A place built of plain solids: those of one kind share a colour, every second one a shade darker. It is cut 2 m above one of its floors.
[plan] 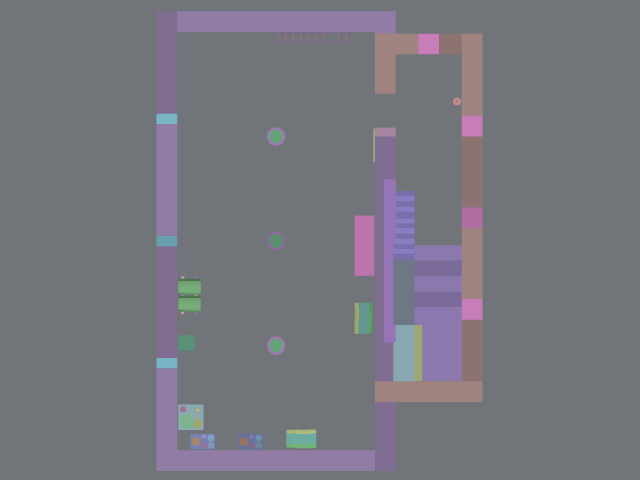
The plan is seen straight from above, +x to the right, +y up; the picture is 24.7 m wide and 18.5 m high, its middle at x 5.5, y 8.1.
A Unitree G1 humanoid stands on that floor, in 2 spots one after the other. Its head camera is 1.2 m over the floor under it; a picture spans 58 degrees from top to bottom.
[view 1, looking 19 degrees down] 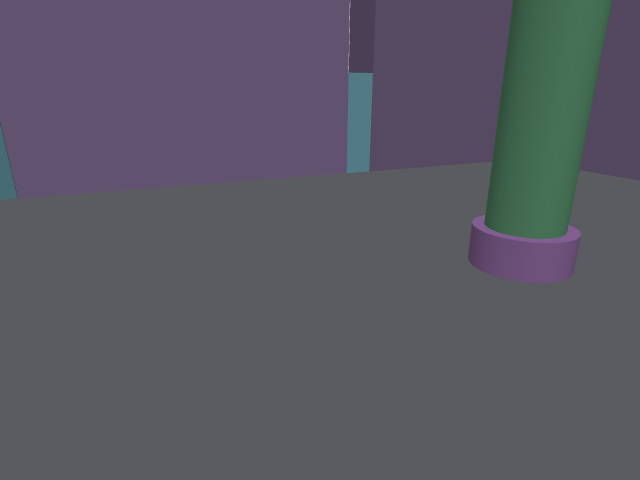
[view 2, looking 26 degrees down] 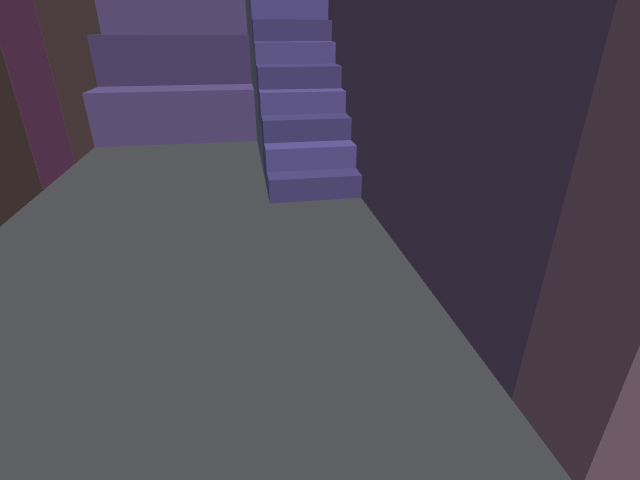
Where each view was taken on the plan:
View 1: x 5.96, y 9.59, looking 157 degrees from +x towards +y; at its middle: ground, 3.69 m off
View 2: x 9.30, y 13.10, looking -100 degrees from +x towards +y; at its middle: ground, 2.74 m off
